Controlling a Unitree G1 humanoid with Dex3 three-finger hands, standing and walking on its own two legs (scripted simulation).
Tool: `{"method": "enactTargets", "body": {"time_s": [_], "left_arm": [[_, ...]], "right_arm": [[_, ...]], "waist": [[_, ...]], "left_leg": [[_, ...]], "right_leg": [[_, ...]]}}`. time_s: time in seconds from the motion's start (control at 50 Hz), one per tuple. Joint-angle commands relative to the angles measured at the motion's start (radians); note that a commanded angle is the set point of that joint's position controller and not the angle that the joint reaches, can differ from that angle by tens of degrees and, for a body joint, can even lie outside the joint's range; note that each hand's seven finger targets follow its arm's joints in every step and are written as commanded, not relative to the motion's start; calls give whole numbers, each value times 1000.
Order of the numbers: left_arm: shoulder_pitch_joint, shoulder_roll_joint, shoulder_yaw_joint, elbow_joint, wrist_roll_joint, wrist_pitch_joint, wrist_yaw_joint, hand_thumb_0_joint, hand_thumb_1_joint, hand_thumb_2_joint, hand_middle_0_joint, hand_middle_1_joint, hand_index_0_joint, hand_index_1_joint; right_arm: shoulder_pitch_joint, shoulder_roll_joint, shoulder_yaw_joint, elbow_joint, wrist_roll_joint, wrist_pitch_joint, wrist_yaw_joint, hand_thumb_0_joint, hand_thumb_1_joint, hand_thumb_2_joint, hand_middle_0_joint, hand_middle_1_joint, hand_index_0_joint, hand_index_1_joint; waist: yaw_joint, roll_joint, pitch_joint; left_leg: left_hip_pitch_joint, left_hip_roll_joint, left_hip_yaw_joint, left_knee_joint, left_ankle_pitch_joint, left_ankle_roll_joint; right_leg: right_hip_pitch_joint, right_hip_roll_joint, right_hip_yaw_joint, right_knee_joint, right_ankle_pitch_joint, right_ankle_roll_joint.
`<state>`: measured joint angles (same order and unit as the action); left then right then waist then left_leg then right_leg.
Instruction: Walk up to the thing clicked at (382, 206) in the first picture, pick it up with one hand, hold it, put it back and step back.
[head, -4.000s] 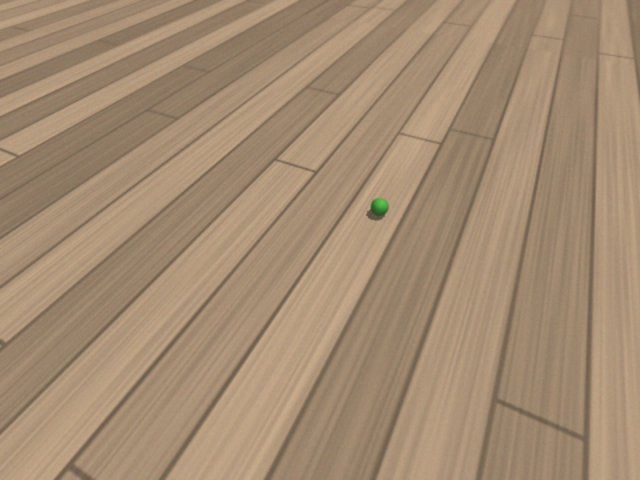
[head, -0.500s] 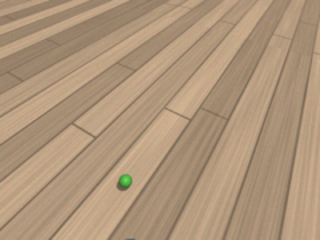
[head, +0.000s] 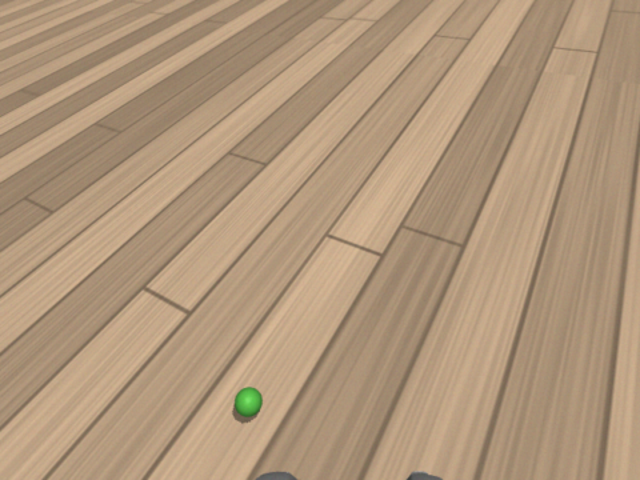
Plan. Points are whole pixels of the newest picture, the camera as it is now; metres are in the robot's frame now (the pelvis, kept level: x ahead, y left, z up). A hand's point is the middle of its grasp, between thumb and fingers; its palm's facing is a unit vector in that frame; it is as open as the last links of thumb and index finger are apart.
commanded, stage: walk up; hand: left
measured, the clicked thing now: (248, 401) +0.48 +0.31 -0.71
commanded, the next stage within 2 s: stand in 1.68 s
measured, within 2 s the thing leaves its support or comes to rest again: neither
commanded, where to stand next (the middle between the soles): +0.11 +0.07 m, yaw +0 degrees
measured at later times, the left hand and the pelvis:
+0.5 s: hand out of the picture +0.09 +0.34 -0.14, palm faces -0.02 -0.91 -0.40, open 7.4 cm; pelvis +0.05 +0.06 +0.01, yaw +2 degrees
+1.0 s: hand out of the picture +0.16 +0.32 -0.13, palm faces -0.03 -0.93 -0.36, open 7.4 cm; pelvis +0.06 +0.06 +0.02, yaw +0 degrees
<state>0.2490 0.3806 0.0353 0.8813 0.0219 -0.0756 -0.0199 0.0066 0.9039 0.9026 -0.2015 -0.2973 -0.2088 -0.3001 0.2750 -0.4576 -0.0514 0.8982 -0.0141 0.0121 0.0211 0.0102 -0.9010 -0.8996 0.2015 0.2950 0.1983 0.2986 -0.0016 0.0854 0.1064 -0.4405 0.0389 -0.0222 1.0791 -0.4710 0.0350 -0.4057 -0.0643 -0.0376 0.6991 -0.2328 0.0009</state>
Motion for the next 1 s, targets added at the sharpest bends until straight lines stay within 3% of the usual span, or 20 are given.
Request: {"method": "enactTargets", "body": {"time_s": [0.0, 0.08, 0.16, 0.22, 0.26, 0.28, 0.3, 0.32, 0.34, 0.4, 0.46, 0.52, 0.54, 0.56, 0.58, 0.6, 0.64, 0.68, 0.78, 0.98], "left_arm": [[47, 357, 102, -43, -8, -19, 50, 0, 900, 900, -200, -300, -200, -300], [62, 336, 100, -59, -4, -22, 62, 0, 900, 900, -200, -300, -200, -300], [80, 345, 104, -64, 7, -15, 60, 0, 900, 900, -200, -300, -200, -300], [5, 353, 97, -76, 7, 2, 54, 0, 900, 900, -200, -300, -200, -300], [-31, 303, 75, -78, 4, 17, 52, 0, 900, 900, -200, -300, -200, -300], [7, 242, 51, -70, -3, 27, 51, 0, 900, 900, -200, -300, -200, -300], [29, 174, 26, -76, -15, 32, 51, 0, 900, 900, -200, -300, -200, -300], [24, 237, 43, -57, -12, 35, 59, 0, 900, 900, -200, -300, -200, -300], [4, 296, 58, -28, -9, 31, 62, 0, 900, 900, -200, -300, -200, -300], [63, 240, 47, 31, -23, 19, 47, 0, 900, 900, -200, -300, -200, -300], [64, 228, 44, 49, -22, 13, 44, 0, 900, 900, -200, -300, -200, -300], [62, 215, 43, 69, -14, 2, 51, 0, 900, 900, -200, -300, -200, -300], [43, 250, 51, 63, -7, -3, 55, 0, 900, 900, -200, -300, -200, -300], [28, 292, 59, 57, -1, -9, 57, 0, 900, 900, -200, -300, -200, -300], [-35, 313, 54, 52, -14, -6, 52, 0, 900, 900, -200, -300, -200, -300], [-88, 312, 46, 42, -17, 0, 44, 0, 900, 900, -200, -300, -200, -300], [-118, 240, 23, 41, -25, 11, 36, 0, 900, 900, -200, -300, -200, -300], [-88, 218, 15, 69, -27, 12, 36, 0, 900, 900, -200, -300, -200, -300], [-132, 222, 9, 101, -26, 15, 31, 0, 900, 900, -200, -300, -200, -300], [-197, 208, -1, 158, -19, 24, 25, 0, 900, 900, -200, -300, -200, -300]], "right_arm": [[88, -197, -70, -39, -15, 4, 6, 0, -900, -900, 200, 300, 200, 300], [53, -169, -72, -50, -31, 22, 23, 0, -900, -900, 200, 300, 200, 300], [-3, -157, -71, -65, -29, 17, 29, 0, -900, -900, 200, 300, 200, 300], [30, -154, -78, -41, -17, 7, 26, 0, -900, -900, 200, 300, 200, 300], [128, -159, -87, 5, -15, -6, 14, 0, -900, -900, 200, 300, 200, 300], [138, -189, -94, 15, -20, -10, 5, 0, -900, -900, 200, 300, 200, 300], [112, -249, -98, -16, -37, -15, -4, 0, -900, -900, 200, 300, 200, 300], [16, -326, -104, -59, -22, -18, -4, 0, -900, -900, 200, 300, 200, 300], [-41, -320, -101, -66, -16, -16, 0, 0, -900, -900, 200, 300, 200, 300], [-80, -210, -61, -63, -13, -33, -12, 0, -900, -900, 200, 300, 200, 300], [-75, -226, -59, -42, -4, -42, -11, 0, -900, -900, 200, 300, 200, 300], [-99, -168, -31, -46, 14, -40, -16, 0, -900, -900, 200, 300, 200, 300], [-91, -135, -18, -45, 23, -44, -20, 0, -900, -900, 200, 300, 200, 300], [-65, -106, -7, -42, 30, -49, -23, 0, -900, -900, 200, 300, 200, 300], [-72, -106, -7, -27, 28, -46, -27, 0, -900, -900, 200, 300, 200, 300], [-55, -120, -15, 0, 23, -46, -35, 0, -900, -900, 200, 300, 200, 300], [-67, -160, -23, 28, 17, -59, -35, 0, -900, -900, 200, 300, 200, 300], [-126, -176, -20, 34, 23, -65, -30, 0, -900, -900, 200, 300, 200, 300], [-180, -147, -5, 66, 16, -58, -26, 0, -900, -900, 200, 300, 200, 300], [-249, -130, 5, 137, 11, -52, -19, 0, -900, -900, 200, 300, 200, 300]], "waist": [[16, -285, -58], [21, -247, -58], [46, -255, -72], [12, -259, -81], [-49, -149, -115], [-46, 6, -113], [-41, 211, -86], [-33, 163, -32], [-21, 110, 31], [14, 71, -7], [10, 128, -82], [39, 57, -136], [35, -13, -171], [18, -124, -191], [-3, -134, -181], [-26, -158, -171], [-29, -105, -162], [9, -116, -168], [5, -90, -125], [4, -77, -120]], "left_leg": [[-179, 56, -54, 82, 101, -4], [-146, 62, -36, -23, 125, -28], [-79, 50, 1, -191, 45, -27], [103, 21, 33, -310, 34, -11], [280, -24, 54, -471, 136, 1], [318, 10, -27, -571, 23, 15], [265, 202, -378, -767, -237, 80], [104, 318, -571, -872, -432, 179], [-5, 321, -547, -854, -415, 214], [86, 179, -269, -699, 59, 146], [126, 191, -222, -615, 296, 155], [125, 153, -118, -474, 500, 98], [104, 130, -91, -422, 519, 60], [58, 70, -51, -336, 460, 15], [77, 14, 0, -348, 255, -1], [182, 18, -4, -407, 171, 6], [245, 73, -79, -547, 321, 34], [230, 141, -134, -555, 463, 74], [180, 90, -70, -619, 318, 36], [241, 88, -48, -733, 227, 14]], "right_leg": [[131, -224, 374, -422, -398, -157], [107, -218, 289, -399, -270, -189], [95, -224, 258, -353, -269, -206], [-47, -222, 219, -293, -310, -195], [-145, -161, 142, -123, -341, -138], [-221, -98, 73, 6, -407, -95], [-313, 10, -19, 230, -386, -29], [-286, 42, 23, 290, -344, -24], [-209, -3, 58, 311, -338, -27], [-137, 1, 46, 202, -209, -23], [2, 19, 8, 67, -197, -24], [176, 40, 16, -183, 24, -41], [243, -18, 106, -196, 172, -66], [294, -134, 288, -227, 304, -111], [234, -213, 358, -217, 285, -191], [134, -218, 329, -191, 287, -203], [95, -104, 165, -120, 293, -99], [144, -24, 91, -102, 234, -53], [192, -50, 139, -181, 182, -69], [234, -52, 144, -313, 106, -45]]}}
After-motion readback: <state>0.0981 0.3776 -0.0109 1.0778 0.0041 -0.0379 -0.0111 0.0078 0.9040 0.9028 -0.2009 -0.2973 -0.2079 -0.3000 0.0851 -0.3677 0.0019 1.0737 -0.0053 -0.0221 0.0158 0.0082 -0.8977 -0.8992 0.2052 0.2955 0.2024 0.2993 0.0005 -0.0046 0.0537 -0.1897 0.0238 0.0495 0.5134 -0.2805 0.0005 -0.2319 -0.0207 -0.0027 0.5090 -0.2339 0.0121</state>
